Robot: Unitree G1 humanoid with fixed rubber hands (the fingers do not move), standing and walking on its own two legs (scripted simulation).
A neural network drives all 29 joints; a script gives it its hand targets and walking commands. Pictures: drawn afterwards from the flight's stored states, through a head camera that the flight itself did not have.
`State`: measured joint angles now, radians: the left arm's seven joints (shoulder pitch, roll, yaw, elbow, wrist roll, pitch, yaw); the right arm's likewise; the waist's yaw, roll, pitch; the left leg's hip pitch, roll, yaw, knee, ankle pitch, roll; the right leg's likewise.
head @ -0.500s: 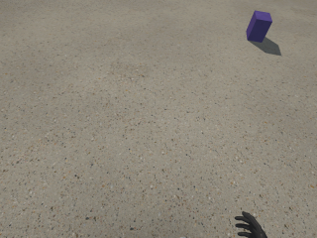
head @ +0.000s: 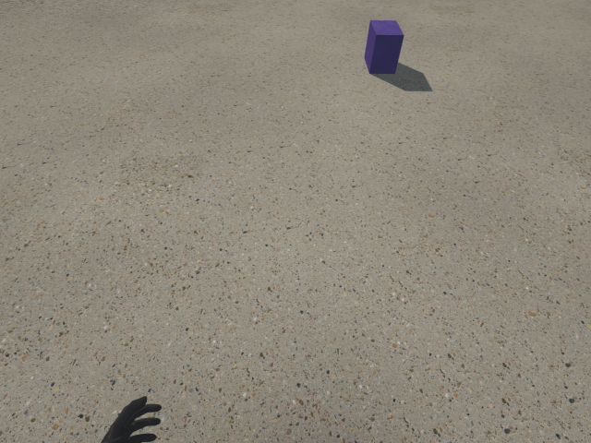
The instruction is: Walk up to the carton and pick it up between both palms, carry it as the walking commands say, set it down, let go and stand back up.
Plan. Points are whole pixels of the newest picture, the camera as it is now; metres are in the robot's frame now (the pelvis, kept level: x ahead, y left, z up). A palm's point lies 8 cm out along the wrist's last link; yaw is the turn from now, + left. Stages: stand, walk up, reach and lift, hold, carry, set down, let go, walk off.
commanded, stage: walk up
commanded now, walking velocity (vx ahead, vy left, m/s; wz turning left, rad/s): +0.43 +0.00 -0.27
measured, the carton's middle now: (382, 47) +2.74 -0.76 -0.61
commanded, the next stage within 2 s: none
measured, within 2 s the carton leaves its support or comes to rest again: neither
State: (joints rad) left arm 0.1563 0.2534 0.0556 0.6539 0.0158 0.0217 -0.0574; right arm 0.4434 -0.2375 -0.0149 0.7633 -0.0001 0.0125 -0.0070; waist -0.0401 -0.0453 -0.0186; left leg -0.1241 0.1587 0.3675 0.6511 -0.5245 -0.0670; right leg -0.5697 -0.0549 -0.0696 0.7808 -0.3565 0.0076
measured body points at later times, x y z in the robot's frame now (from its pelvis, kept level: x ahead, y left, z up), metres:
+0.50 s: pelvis +0.21 +0.00 +0.04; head +0.25 -0.01 +0.49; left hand +0.20 +0.27 -0.09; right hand +0.35 -0.28 -0.06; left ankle +0.29 +0.12 -0.65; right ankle +0.08 -0.09 -0.71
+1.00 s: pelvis +0.46 -0.04 +0.01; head +0.49 -0.04 +0.45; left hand +0.69 +0.14 -0.12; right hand +0.34 -0.27 -0.12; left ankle +0.37 +0.11 -0.71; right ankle +0.55 -0.19 -0.69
